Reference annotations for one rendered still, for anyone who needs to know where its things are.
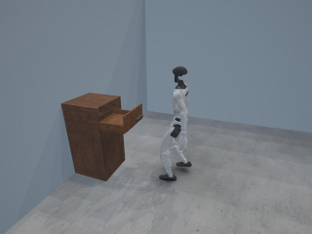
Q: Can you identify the left robot upper arm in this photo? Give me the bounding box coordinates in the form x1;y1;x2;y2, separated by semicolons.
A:
173;89;188;116

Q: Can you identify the robot left forearm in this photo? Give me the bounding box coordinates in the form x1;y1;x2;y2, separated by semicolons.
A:
179;111;188;137

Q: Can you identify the handle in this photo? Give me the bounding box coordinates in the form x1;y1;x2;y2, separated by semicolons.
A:
132;114;143;122

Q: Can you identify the robot left hand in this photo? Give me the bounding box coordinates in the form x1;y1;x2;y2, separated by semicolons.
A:
178;136;188;152

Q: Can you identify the right robot thigh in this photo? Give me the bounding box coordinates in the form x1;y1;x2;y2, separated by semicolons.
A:
169;123;176;147

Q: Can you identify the drawer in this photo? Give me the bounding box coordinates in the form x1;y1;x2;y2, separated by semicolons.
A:
98;103;142;135

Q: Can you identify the cabinet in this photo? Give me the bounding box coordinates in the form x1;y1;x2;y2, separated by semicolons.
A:
61;93;126;181

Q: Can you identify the right robot shin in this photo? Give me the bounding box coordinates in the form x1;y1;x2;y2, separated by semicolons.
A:
169;143;187;164

